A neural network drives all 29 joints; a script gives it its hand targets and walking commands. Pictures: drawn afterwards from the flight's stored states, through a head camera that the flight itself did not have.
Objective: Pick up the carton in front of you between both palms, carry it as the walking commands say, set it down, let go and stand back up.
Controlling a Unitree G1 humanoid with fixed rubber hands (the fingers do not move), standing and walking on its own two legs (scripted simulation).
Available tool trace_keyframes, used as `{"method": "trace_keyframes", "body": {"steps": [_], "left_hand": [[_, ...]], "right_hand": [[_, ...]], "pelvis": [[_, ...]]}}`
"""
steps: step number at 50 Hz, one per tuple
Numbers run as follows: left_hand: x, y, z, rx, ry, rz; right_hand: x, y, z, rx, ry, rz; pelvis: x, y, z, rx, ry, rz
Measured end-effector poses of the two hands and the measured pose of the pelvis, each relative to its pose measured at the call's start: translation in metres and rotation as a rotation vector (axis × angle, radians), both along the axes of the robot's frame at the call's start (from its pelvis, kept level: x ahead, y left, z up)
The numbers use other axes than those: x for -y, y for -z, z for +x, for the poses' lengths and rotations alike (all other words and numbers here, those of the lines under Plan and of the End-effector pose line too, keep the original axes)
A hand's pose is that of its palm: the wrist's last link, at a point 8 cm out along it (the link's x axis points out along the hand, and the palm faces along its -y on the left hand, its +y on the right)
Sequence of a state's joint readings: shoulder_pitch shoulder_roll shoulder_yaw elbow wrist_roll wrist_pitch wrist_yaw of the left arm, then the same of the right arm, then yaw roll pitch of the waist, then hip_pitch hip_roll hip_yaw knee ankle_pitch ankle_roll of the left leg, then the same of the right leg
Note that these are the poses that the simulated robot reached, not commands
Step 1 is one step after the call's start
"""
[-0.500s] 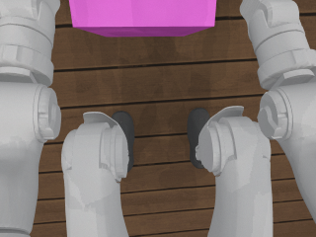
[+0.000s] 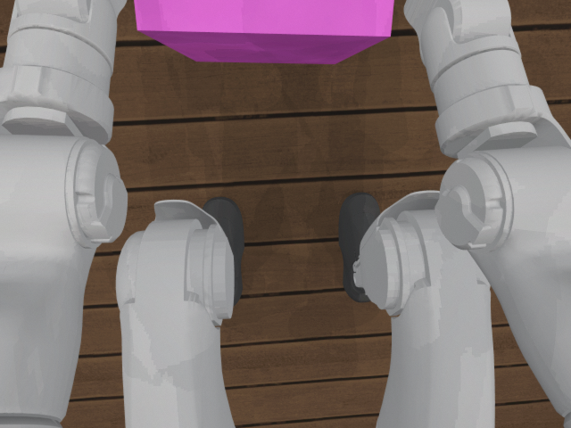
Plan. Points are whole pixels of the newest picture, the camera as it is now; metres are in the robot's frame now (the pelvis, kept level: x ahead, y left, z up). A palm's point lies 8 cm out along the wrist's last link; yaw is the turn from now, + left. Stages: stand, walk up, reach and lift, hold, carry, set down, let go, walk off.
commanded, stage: reach and lift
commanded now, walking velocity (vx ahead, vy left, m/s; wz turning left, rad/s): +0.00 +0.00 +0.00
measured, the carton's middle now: out of the picture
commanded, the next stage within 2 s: none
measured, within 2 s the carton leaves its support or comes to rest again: leaves its support in 0.18 s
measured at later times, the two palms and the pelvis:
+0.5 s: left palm out of the picture +0.51 +0.19 -0.01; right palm out of the picture +0.52 -0.11 -0.01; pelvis +0.00 -0.01 +0.06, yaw +2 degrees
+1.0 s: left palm out of the picture +0.48 +0.18 +0.13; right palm out of the picture +0.49 -0.12 +0.13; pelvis +0.02 -0.01 +0.17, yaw +3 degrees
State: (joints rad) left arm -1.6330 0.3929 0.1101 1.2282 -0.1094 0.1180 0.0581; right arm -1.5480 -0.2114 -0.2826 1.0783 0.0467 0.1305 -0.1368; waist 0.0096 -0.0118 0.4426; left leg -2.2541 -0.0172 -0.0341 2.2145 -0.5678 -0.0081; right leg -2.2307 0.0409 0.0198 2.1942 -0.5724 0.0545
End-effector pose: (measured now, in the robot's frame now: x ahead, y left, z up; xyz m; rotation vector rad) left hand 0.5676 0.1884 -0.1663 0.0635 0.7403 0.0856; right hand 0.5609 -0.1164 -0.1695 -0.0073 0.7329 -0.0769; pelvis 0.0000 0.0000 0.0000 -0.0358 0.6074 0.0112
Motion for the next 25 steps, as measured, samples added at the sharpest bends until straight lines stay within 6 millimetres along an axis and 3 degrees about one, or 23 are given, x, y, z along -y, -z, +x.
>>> {"method": "trace_keyframes", "body": {"steps": [8, 12, 18, 25], "left_hand": [[0.006, 0.001, -0.005, -0.004, 0.008, -0.041], [0.012, -0.012, -0.013, 0.010, -0.046, -0.016], [0.005, -0.079, -0.029, 0.060, -0.084, -0.036], [-0.003, -0.155, -0.053, 0.044, -0.113, -0.042]], "right_hand": [[0.007, -0.007, 0.006, -0.009, 0.007, -0.013], [0.007, -0.027, 0.003, 0.010, 0.028, -0.025], [-0.001, -0.087, -0.013, 0.059, 0.032, 0.003], [-0.009, -0.157, -0.036, 0.042, 0.025, 0.015]], "pelvis": [[-0.002, 0.008, 0.006, -0.015, 0.007, 0.004], [0.000, 0.004, 0.009, -0.047, 0.001, 0.002], [0.006, -0.015, 0.010, -0.094, -0.020, 0.004], [0.011, -0.059, 0.001, -0.127, -0.037, 0.004]]}}
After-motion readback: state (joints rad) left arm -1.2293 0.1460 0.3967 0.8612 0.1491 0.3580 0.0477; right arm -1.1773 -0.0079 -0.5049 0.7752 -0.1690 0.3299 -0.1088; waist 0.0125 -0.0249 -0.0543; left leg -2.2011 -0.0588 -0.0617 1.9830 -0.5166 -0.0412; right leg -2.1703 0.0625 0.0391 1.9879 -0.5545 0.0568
